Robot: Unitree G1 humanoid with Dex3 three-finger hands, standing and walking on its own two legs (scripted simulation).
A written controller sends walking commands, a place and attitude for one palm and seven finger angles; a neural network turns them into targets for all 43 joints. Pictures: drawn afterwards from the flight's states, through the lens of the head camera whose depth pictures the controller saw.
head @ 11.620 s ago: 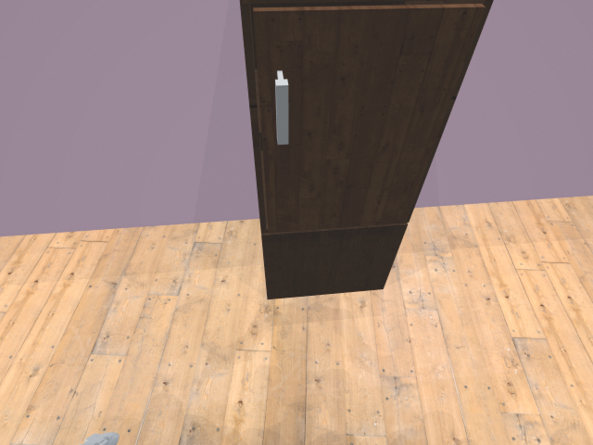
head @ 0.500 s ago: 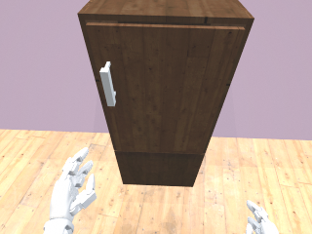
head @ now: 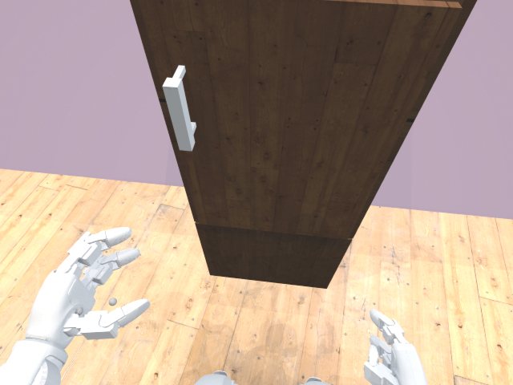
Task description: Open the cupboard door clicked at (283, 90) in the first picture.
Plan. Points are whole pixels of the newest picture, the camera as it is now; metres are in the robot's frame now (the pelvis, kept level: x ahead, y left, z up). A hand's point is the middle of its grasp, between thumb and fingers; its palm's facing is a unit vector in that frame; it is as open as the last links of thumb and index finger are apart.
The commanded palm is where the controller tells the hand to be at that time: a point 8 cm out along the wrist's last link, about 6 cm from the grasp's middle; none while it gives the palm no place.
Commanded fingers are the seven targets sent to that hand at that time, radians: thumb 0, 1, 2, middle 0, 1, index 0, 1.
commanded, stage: raise the hand with hooked fingers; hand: left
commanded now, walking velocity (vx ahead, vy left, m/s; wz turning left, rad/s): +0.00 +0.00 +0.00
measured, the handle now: (183, 109) +0.52 +0.16 +0.14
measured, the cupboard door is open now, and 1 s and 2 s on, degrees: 0 0 0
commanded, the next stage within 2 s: move the hooked fingers beside the handle in 1.32 s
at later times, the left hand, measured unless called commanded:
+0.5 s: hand (63, 246) +0.26 +0.27 +0.12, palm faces +0.01 -1.00 -0.06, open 13.6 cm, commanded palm +0.24 +0.32 +0.13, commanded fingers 0.00 -0.50 0.30 -0.30 -1.20 -0.30 -1.20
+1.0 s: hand (37, 197) +0.31 +0.30 +0.16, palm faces -0.01 -1.00 -0.04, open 14.0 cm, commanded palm +0.27 +0.34 +0.16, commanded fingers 0.00 -0.50 0.30 -0.30 -1.20 -0.30 -1.20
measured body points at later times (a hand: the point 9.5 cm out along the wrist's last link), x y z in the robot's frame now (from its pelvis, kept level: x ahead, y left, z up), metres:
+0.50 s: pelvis +0.01 +0.02 +0.03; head +0.03 +0.02 +0.48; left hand +0.26 +0.32 +0.12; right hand +0.19 -0.22 -0.03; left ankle +0.00 +0.10 -0.68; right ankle +0.01 -0.09 -0.68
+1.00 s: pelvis +0.01 +0.02 +0.04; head +0.02 +0.02 +0.49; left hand +0.30 +0.35 +0.16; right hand +0.16 -0.22 -0.03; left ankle +0.00 +0.10 -0.68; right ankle +0.01 -0.09 -0.68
